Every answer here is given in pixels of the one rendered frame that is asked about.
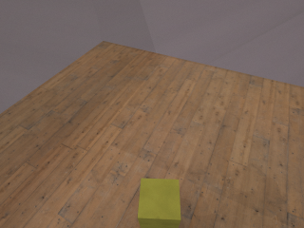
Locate carton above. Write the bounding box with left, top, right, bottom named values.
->
left=138, top=178, right=181, bottom=228

